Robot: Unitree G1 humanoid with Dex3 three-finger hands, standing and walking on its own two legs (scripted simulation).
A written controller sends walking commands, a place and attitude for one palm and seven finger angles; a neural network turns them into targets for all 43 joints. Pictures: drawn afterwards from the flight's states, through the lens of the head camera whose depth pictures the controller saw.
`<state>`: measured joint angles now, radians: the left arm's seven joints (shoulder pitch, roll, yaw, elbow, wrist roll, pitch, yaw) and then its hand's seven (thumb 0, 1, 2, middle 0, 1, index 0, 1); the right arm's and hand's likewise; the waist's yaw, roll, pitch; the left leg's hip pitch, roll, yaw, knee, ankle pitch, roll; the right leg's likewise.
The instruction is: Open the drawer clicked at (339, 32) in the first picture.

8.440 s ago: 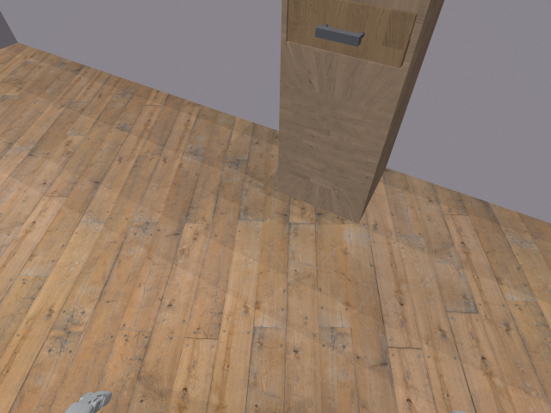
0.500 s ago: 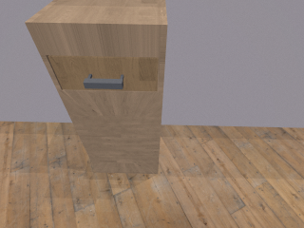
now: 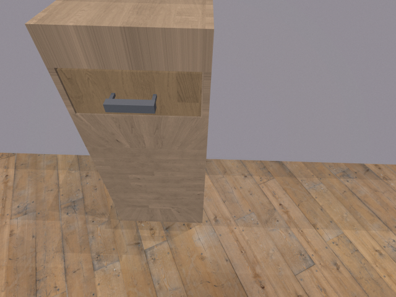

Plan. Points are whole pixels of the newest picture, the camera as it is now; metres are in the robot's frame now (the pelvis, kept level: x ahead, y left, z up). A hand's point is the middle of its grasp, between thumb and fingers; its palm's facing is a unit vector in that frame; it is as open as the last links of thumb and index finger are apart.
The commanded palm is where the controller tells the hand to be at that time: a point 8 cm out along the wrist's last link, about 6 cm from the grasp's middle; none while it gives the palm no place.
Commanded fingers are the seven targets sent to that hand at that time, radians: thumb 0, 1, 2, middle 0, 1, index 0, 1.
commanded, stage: look again from close up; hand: left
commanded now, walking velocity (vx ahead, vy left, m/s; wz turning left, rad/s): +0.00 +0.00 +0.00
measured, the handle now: (132, 101) +0.59 +0.22 +0.06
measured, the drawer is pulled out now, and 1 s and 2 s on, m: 0.00 0.00 0.00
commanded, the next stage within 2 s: shuffle to correct the standing spot in 0.40 s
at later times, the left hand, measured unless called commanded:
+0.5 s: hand out of the picture +0.00 +0.15 -0.17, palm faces +0.05 -0.99 -0.15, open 7.4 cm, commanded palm none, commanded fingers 0.00 0.90 0.90 -0.20 -0.30 -0.20 -0.30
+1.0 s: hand out of the picture +0.07 +0.18 -0.18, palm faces +0.07 -0.98 -0.18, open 7.3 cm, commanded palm none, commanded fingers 0.00 0.90 0.90 -0.20 -0.30 -0.20 -0.30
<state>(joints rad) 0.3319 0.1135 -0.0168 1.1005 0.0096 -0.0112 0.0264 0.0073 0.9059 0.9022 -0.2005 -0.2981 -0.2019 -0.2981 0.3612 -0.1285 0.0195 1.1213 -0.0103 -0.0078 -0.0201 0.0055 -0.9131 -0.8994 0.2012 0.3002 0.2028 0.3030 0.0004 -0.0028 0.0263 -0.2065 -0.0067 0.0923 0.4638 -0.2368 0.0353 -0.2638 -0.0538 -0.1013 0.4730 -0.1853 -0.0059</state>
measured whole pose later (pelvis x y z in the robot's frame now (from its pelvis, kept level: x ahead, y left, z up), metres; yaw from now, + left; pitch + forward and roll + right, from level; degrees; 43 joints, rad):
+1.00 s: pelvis +0.07 +0.01 +0.00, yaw +1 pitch -1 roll +1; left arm 0.30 0.13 0.03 1.09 0.01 0.00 0.04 0.02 0.92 0.90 -0.20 -0.30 -0.20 -0.30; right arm 0.38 -0.09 0.02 1.13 -0.01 -0.04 -0.06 0.00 -0.91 -0.90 0.20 0.30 0.20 0.30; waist 0.00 -0.02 0.06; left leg -0.10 -0.04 0.09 0.47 -0.35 0.05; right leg -0.24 -0.05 -0.07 0.55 -0.25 -0.01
